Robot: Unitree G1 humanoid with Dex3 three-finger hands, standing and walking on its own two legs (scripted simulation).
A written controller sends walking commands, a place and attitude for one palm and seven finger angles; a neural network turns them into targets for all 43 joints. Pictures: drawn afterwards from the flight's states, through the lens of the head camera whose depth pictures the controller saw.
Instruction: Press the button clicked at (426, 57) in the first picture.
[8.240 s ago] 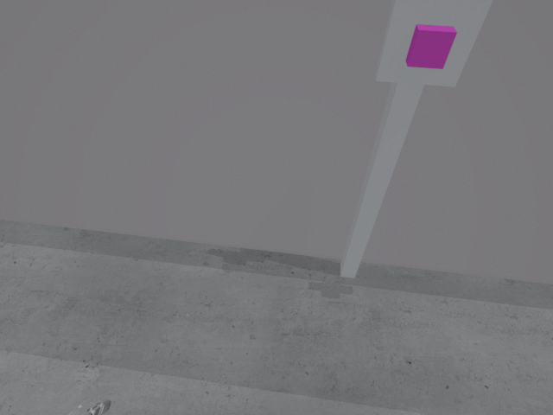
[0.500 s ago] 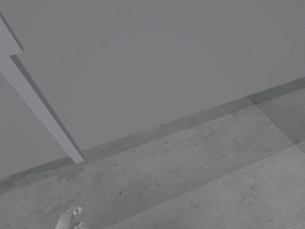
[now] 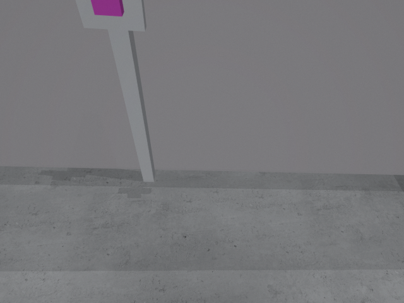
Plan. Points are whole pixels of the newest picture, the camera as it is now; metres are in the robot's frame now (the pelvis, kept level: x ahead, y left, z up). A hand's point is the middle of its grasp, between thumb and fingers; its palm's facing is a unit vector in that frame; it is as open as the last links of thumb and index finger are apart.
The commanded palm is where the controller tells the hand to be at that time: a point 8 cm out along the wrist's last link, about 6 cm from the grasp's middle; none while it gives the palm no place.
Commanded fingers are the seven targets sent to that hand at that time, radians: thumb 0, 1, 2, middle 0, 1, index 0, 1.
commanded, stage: take the last steps up to it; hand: left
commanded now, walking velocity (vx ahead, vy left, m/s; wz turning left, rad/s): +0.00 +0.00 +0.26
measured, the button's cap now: out of the picture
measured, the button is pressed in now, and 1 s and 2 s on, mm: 0 0 0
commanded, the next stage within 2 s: come to a stop and stand still in 1.02 s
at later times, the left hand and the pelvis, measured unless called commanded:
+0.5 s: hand out of the picture +0.05 +0.16 -0.14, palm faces +0.16 -0.96 -0.23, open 7.3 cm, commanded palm none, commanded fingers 0.00 0.90 0.90 -0.20 -0.30 -0.20 -0.30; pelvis +0.03 -0.02 +0.01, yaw +6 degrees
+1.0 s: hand out of the picture +0.04 +0.20 -0.17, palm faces +0.24 -0.96 -0.12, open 7.3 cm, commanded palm none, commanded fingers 0.00 0.90 0.90 -0.20 -0.30 -0.20 -0.30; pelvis +0.17 +0.08 +0.00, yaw +7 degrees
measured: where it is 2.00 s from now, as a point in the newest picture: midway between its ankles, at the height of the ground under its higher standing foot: outside the picture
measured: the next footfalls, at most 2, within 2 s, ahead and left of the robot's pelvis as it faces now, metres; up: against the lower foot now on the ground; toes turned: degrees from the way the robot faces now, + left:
right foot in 0.40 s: +0.06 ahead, -0.11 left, +0.00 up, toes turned -2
left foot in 0.92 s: +0.26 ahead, +0.18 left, +0.00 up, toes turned +17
